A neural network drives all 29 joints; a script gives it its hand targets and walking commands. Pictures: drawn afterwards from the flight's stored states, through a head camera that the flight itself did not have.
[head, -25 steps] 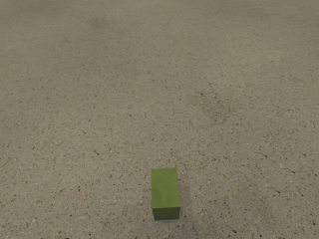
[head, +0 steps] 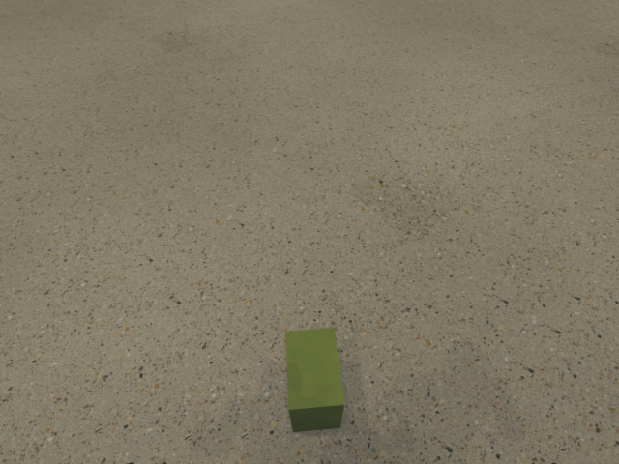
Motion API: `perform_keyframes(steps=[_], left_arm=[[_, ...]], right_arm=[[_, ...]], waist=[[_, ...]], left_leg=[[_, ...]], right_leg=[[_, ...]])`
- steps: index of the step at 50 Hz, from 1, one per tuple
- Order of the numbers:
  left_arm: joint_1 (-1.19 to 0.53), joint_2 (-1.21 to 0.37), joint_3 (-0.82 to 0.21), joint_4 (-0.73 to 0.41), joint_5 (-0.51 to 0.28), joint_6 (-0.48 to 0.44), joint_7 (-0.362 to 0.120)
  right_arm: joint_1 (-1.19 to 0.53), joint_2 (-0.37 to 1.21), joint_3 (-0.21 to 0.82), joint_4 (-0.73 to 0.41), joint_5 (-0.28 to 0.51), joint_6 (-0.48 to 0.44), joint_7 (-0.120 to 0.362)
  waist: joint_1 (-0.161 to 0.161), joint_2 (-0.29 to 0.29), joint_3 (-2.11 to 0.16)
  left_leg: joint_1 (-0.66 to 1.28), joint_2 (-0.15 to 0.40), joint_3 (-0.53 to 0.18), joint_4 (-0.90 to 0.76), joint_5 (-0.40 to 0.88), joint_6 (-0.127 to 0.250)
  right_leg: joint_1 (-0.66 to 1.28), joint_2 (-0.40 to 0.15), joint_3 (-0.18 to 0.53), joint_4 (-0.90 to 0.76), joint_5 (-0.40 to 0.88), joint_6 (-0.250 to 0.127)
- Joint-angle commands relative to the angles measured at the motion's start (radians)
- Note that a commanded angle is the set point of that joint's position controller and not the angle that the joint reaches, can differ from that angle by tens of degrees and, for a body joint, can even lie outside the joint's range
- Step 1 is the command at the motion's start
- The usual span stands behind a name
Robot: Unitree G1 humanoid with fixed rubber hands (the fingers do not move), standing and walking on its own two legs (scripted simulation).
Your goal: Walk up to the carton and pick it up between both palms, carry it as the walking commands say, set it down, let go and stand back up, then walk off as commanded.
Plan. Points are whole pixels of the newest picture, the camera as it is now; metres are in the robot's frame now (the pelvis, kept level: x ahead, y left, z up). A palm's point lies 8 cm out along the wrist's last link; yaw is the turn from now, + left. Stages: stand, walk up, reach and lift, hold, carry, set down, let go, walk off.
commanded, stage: walk up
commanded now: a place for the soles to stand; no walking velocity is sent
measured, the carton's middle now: (313, 380) +0.47 +0.03 -0.65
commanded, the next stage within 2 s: reach and lift in 0.56 s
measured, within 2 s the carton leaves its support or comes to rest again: neither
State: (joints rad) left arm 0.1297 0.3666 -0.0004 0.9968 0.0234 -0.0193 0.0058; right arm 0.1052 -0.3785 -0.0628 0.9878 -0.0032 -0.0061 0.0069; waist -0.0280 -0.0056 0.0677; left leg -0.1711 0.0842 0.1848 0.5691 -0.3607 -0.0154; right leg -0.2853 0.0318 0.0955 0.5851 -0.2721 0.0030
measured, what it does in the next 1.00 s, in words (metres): stands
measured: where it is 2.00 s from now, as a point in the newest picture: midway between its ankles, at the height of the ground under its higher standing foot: outside the picture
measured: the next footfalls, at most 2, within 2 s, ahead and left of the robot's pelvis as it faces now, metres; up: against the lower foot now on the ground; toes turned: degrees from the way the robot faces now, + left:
none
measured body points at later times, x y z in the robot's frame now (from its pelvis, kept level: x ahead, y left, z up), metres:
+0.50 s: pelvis +0.00 +0.00 +0.00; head +0.02 +0.00 +0.45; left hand +0.12 +0.31 -0.12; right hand +0.09 -0.31 -0.12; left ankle -0.03 +0.11 -0.73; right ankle +0.03 -0.13 -0.73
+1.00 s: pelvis -0.04 -0.02 -0.04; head +0.10 +0.00 +0.39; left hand +0.19 +0.26 -0.15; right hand +0.22 -0.26 -0.14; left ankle -0.03 +0.12 -0.73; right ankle +0.03 -0.12 -0.73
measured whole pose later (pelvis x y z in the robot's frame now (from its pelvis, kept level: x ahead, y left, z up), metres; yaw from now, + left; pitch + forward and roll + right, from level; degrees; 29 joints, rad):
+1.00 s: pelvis -0.04 -0.02 -0.04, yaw +10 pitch +12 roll +0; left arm -0.18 0.28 0.08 0.58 0.10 0.27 -0.05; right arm -0.12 -0.22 -0.18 0.56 0.02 0.27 -0.01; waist -0.08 -0.01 0.11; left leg -0.71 0.03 -0.02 0.86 -0.37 -0.03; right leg -0.73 -0.04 -0.07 0.84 -0.32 -0.01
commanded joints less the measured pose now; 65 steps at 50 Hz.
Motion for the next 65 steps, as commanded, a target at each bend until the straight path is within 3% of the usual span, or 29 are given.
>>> perform_keyframes(steps=[1,5,7,10,17,20,21,24,28,29,30,34,35,37,38,40,41,43,45,46,48,50,51,52,53,54,58,63,65], left_arm=[[-0.043,0.238,0.06,-0.08,-0.002,-0.025,0.013],[-0.043,0.21,0.045,-0.06,-0.009,-0.009,0.007],[-0.031,0.206,0.052,-0.058,-0.009,-0.011,0.01],[-0.028,0.191,0.044,-0.062,-0.007,-0.006,0.003],[-0.022,0.209,0.042,-0.079,-0.005,-0.021,0.012],[-0.006,0.232,0.055,-0.075,0.004,-0.018,0.021],[-0.026,0.222,0.05,-0.083,0.003,-0.013,0.024],[-0.038,0.21,0.049,-0.075,0.002,-0.008,0.015],[-0.016,0.22,0.05,-0.081,0.001,-0.016,0.012],[-0.149,0.088,0.117,-0.431,0.016,0.051,-0.03],[-0.153,0.129,0.169,-0.418,0.045,0.099,-0.027],[-0.165,0.089,0.171,-0.439,0.069,0.253,-0.066],[-0.168,0.064,0.177,-0.437,0.076,0.265,-0.062],[-0.196,0.117,0.183,-0.457,0.124,0.259,-0.049],[-0.183,0.062,0.152,-0.467,0.084,0.26,-0.048],[-0.263,0.071,0.124,-0.525,0.096,0.251,-0.05],[-0.297,0.095,0.17,-0.537,0.092,0.248,-0.037],[-0.31,0.086,0.116,-0.521,0.098,0.251,-0.04],[-0.376,0.097,0.128,-0.506,0.083,0.27,-0.046],[-0.408,0.106,0.161,-0.549,0.084,0.26,-0.047],[-0.409,0.088,0.15,-0.541,0.078,0.267,-0.047],[-0.61,0.089,0.148,-0.563,0.057,0.277,-0.045],[-0.594,0.092,0.155,-0.564,0.057,0.281,-0.033],[-0.592,0.101,0.158,-0.586,0.06,0.293,-0.036],[-0.677,0.092,0.157,-0.62,0.061,0.293,-0.03],[-0.6,0.071,0.155,-0.564,0.053,0.305,-0.042],[-0.71,0.06,0.138,-0.485,0.037,0.359,-0.015],[-0.978,-0.001,0.127,-0.531,0.004,0.348,0.004],[-0.921,0.038,0.174,-0.425,0.023,0.376,0.021]], right_arm=[[0.016,-0.202,-0.035,-0.042,0.0,-0.039,-0.008],[-0.009,-0.235,-0.038,-0.038,-0.009,-0.03,-0.017],[-0.036,-0.231,-0.049,-0.051,-0.006,-0.023,-0.018],[-0.062,-0.217,-0.042,-0.078,-0.013,-0.019,-0.014],[-0.033,-0.2,-0.046,-0.086,-0.005,-0.01,-0.011],[-0.005,-0.211,-0.055,-0.075,0.006,-0.007,-0.015],[0.004,-0.219,-0.047,-0.065,0.004,-0.011,-0.014],[0.01,-0.242,-0.064,-0.071,-0.008,-0.016,-0.012],[-0.039,-0.203,-0.057,-0.095,0.003,-0.007,-0.013],[-0.165,0.035,-0.069,-0.446,-0.009,0.029,0.001],[-0.189,-0.003,-0.099,-0.511,-0.023,0.076,0.015],[-0.155,-0.072,-0.223,-0.567,-0.046,0.21,0.019],[-0.101,-0.054,-0.169,-0.545,-0.031,0.225,0.015],[-0.06,-0.057,-0.185,-0.531,-0.04,0.228,0.011],[-0.094,-0.043,-0.168,-0.541,-0.028,0.233,0.012],[-0.092,-0.024,-0.203,-0.527,-0.014,0.228,0.002],[-0.069,-0.028,-0.19,-0.489,-0.028,0.24,0.003],[-0.139,-0.04,-0.21,-0.535,-0.018,0.224,-0.007],[-0.168,0.005,-0.172,-0.508,0.002,0.249,-0.015],[-0.243,-0.02,-0.177,-0.563,0.026,0.244,-0.021],[-0.182,0.001,-0.19,-0.507,0.029,0.26,-0.027],[-0.409,0.003,-0.17,-0.591,0.035,0.264,-0.031],[-0.409,-0.007,-0.17,-0.6,0.058,0.266,-0.025],[-0.309,-0.004,-0.191,-0.515,0.069,0.283,-0.03],[-0.385,-0.028,-0.203,-0.56,0.041,0.289,-0.036],[-0.425,-0.011,-0.15,-0.635,0.085,0.294,-0.044],[-0.479,-0.012,-0.197,-0.529,0.041,0.333,-0.037],[-0.782,-0.004,-0.187,-0.558,0.037,0.319,-0.028],[-0.774,-0.027,-0.207,-0.509,0.032,0.345,-0.038]], waist=[[-0.003,-0.076,-0.121],[-0.005,0.085,-0.106],[0.006,0.012,-0.131],[0.01,0.045,-0.048],[-0.006,0.022,-0.098],[-0.001,-0.085,-0.153],[-0.016,0.006,-0.11],[-0.016,0.047,-0.069],[0.004,-0.032,-0.058],[0.034,0.075,0.024],[0.002,-0.021,0.101],[-0.101,-0.032,-0.104],[-0.07,-0.021,-0.075],[-0.071,0.019,-0.208],[-0.068,-0.049,-0.296],[-0.088,0.026,-0.286],[-0.101,-0.023,-0.325],[-0.079,0.039,-0.332],[-0.097,-0.092,-0.31],[-0.061,-0.017,-0.343],[-0.092,0.019,-0.44],[-0.052,0.0,-0.425],[-0.043,0.053,-0.496],[-0.088,0.102,-0.523],[-0.09,-0.004,-0.58],[-0.034,0.024,-0.582],[-0.088,0.056,-0.549],[-0.075,0.084,-0.575],[-0.061,0.076,-0.617]], left_leg=[[0.124,0.063,-0.141,-0.137,0.176,0.051],[0.159,0.131,-0.112,-0.153,0.353,0.089],[0.117,0.133,-0.125,-0.138,0.259,0.086],[0.036,0.113,-0.116,-0.187,0.051,0.079],[0.102,0.06,-0.084,-0.063,0.177,0.068],[0.134,0.071,-0.1,-0.052,0.159,0.074],[0.114,0.081,-0.128,-0.087,0.165,0.083],[0.126,0.161,-0.135,-0.129,0.142,0.119],[0.075,0.09,-0.089,-0.072,0.069,0.087],[-0.277,-0.129,-0.171,-0.023,0.159,-0.022],[-0.184,-0.114,-0.167,-0.015,0.154,-0.035],[-0.118,-0.124,-0.158,0.001,0.074,-0.013],[-0.186,-0.127,-0.16,0.007,0.107,-0.009],[-0.165,-0.119,-0.188,0.06,0.174,0.018],[-0.199,-0.112,-0.2,0.091,0.255,0.025],[-0.179,-0.113,-0.188,0.103,0.214,0.008],[-0.248,-0.128,-0.178,0.136,0.215,0.009],[-0.283,-0.132,-0.19,0.145,0.259,0.004],[-0.368,-0.135,-0.185,0.187,0.134,0.017],[-0.389,-0.134,-0.195,0.173,0.184,0.017],[-0.384,-0.139,-0.171,0.213,0.255,0.004],[-0.458,-0.124,-0.191,0.226,0.105,0.013],[-0.427,-0.127,-0.19,0.241,0.165,0.01],[-0.469,-0.133,-0.185,0.261,0.194,-0.006],[-0.486,-0.131,-0.189,0.257,0.127,0.001],[-0.468,-0.139,-0.178,0.257,0.16,0.007],[-0.486,-0.131,-0.206,0.244,0.106,-0.001],[-0.554,-0.126,-0.215,0.281,0.052,-0.005],[-0.522,-0.141,-0.202,0.269,0.015,0.004]], right_leg=[[-0.023,-0.116,0.138,-0.102,0.414,-0.069],[-0.043,-0.072,0.022,-0.029,0.393,-0.033],[0.031,-0.067,0.015,-0.025,0.349,-0.051],[-0.023,-0.068,0.026,-0.036,0.317,-0.062],[-0.022,-0.086,0.09,-0.06,0.431,-0.085],[0.007,-0.093,0.077,-0.033,0.47,-0.098],[-0.047,-0.068,0.089,0.008,0.431,-0.096],[-0.102,-0.067,0.011,0.025,0.324,-0.056],[-0.026,-0.077,0.089,-0.043,0.43,-0.091],[-0.048,-0.008,-0.156,-0.056,0.116,0.014],[-0.155,-0.012,-0.16,-0.058,0.071,0.043],[-0.069,-0.007,-0.173,-0.059,0.046,0.046],[-0.064,0.01,-0.174,-0.032,0.078,0.041],[-0.052,0.015,-0.178,0.032,0.186,0.041],[-0.023,0.022,-0.177,0.081,0.273,0.051],[-0.142,0.023,-0.175,0.092,0.241,0.04],[-0.069,0.014,-0.156,0.122,0.304,0.043],[-0.145,0.014,-0.171,0.144,0.334,0.039],[-0.122,0.002,-0.135,0.142,0.281,0.048],[-0.125,-0.01,-0.135,0.15,0.304,0.04],[-0.107,-0.003,-0.131,0.186,0.393,0.037],[-0.256,0.003,-0.143,0.196,0.168,0.037],[-0.215,-0.004,-0.149,0.214,0.249,0.042],[-0.151,-0.014,-0.125,0.22,0.336,0.027],[-0.183,0.001,-0.148,0.244,0.254,0.043],[-0.167,-0.004,-0.13,0.221,0.275,0.037],[-0.285,-0.003,-0.176,0.256,0.193,0.041],[-0.445,-0.006,-0.169,0.271,0.067,0.017],[-0.391,-0.007,-0.182,0.265,0.029,0.023]])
